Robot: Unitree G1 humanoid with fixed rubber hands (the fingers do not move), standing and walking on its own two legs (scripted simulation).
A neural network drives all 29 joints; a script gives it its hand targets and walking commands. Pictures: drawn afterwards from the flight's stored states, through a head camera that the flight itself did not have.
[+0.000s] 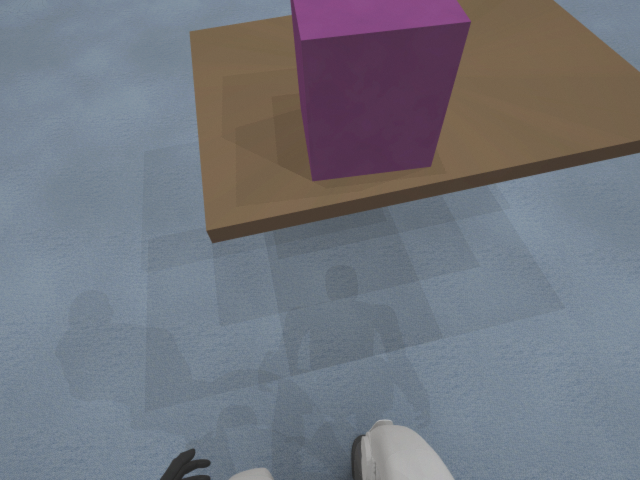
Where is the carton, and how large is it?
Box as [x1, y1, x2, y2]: [290, 0, 470, 180]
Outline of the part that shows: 290,0 300,105 312,180 430,166 470,23 469,19 457,1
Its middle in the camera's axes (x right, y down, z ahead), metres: +0.08 -0.26 +0.63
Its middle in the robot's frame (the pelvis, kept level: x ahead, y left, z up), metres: +0.67 -0.06 +0.08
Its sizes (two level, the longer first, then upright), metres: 0.210 0.200 0.250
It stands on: a table, 0.71 m high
